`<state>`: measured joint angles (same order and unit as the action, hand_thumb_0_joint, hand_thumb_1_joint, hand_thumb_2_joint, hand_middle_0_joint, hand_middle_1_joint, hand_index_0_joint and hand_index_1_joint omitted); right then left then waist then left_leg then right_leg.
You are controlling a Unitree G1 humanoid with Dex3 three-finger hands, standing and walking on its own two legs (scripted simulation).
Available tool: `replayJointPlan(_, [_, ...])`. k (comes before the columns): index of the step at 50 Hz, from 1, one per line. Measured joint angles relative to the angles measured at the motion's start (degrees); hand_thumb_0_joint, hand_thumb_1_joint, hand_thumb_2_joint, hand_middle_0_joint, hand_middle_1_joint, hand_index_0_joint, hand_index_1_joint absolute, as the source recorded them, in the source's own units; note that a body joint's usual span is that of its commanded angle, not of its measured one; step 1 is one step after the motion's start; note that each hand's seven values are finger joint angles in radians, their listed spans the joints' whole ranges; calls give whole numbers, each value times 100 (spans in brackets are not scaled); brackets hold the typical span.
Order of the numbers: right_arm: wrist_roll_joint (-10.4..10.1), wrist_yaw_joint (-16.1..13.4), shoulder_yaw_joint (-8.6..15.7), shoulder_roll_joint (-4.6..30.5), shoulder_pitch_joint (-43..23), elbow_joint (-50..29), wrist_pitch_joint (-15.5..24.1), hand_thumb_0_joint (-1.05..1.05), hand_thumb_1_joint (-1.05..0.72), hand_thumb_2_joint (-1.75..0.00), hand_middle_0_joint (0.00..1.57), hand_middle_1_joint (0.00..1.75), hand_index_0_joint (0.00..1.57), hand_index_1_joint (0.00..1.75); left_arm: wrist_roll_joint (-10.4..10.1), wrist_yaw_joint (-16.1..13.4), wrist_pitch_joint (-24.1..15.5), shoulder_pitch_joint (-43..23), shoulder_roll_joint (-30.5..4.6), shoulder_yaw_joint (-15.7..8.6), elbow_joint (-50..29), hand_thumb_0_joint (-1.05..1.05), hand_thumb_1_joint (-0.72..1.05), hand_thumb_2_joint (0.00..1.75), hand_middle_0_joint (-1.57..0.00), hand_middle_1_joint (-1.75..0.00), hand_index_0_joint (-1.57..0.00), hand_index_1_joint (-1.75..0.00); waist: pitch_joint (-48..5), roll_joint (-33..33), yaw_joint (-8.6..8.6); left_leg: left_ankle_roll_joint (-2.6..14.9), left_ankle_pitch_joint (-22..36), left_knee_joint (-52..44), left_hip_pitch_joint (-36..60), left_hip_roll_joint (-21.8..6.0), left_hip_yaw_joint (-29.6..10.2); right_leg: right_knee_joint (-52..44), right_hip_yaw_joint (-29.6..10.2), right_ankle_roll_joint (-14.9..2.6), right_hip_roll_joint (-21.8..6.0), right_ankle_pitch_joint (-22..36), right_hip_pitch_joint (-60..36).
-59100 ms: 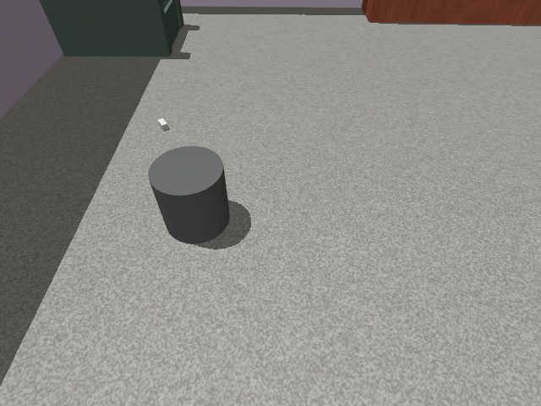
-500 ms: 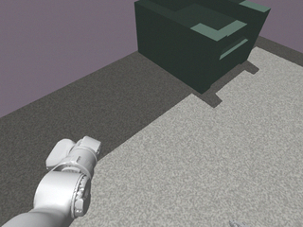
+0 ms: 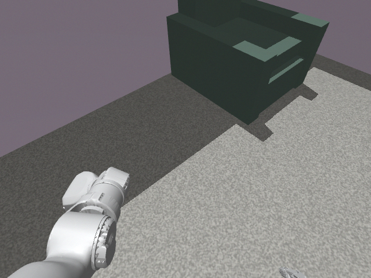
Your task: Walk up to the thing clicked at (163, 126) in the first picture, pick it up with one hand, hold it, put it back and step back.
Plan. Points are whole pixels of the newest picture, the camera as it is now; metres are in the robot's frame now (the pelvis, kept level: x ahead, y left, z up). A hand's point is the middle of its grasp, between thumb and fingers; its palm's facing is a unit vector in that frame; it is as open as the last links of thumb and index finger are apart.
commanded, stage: hold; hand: left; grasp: from above
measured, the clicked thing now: (97, 204) +0.33 +0.24 -0.07
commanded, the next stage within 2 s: crouch in 1.12 s
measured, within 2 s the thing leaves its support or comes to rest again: neither
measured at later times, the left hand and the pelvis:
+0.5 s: hand (97, 201) +0.31 +0.21 -0.01, palm faces -0.07 -0.45 -0.89, open 7.2 cm; pelvis -0.01 +0.00 +0.01, yaw +0 degrees
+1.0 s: hand (93, 194) +0.32 +0.22 +0.00, palm faces -0.07 -0.46 -0.89, open 7.2 cm; pelvis +0.01 +0.00 +0.02, yaw +0 degrees
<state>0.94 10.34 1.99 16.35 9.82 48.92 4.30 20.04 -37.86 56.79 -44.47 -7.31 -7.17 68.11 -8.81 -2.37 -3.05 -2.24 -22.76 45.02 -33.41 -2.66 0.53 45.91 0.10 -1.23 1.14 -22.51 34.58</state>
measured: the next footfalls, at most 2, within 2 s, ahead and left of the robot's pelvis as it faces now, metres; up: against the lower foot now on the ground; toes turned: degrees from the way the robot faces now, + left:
none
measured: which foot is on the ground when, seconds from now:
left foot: down 0.00-1.00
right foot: down 0.00-1.00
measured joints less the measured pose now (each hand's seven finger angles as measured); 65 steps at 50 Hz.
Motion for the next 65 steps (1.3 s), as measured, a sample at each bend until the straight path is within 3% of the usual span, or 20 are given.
replayJointPlan(21, [-51, -78, -126, -13, -148, 58, 45, 1, -90, -90, 19, 30, 19, 30, -166, 23, 224, 66, 75, 227, -280, 0, 38, 40, -88, -38, -87, -41, 129, -67, 48, 2, 195, -285, 348, -13, 14, -290, -12, -2, 17, 200, -344])
replayJointPlan(41, [-147, -122, -155, -5, -287, 21, 97, 1, -90, -90, 19, 30, 19, 30, -65, 209, 375, 152, 133, 450, -544, 0, 38, 39, -89, -38, -87, -41, 168, -39, 135, 29, 279, -649, 707, 26, 17, -651, -11, 22, -18, 274, -713])
replayJointPlan(50, [-195, -108, -169, -51, -332, 0, 89, 1, -90, -90, 19, 30, 19, 30, 2, 313, 447, 93, 126, 439, -503, 0, 38, 38, -89, -37, -88, -40, 119, -17, 175, 44, 304, -802, 821, 49, 5, -800, 2, 37, -41, 288, -834])
replayJointPlan(65, [-205, -141, -122, -67, -267, -65, 85, 1, -89, -90, 20, 30, 19, 30, 94, 361, 293, 185, 156, 542, -458, 0, 39, 36, -90, -36, -89, -39, 189, -14, 214, 49, 325, -908, 894, 78, 2, -876, 6, 38, -68, 287, -901])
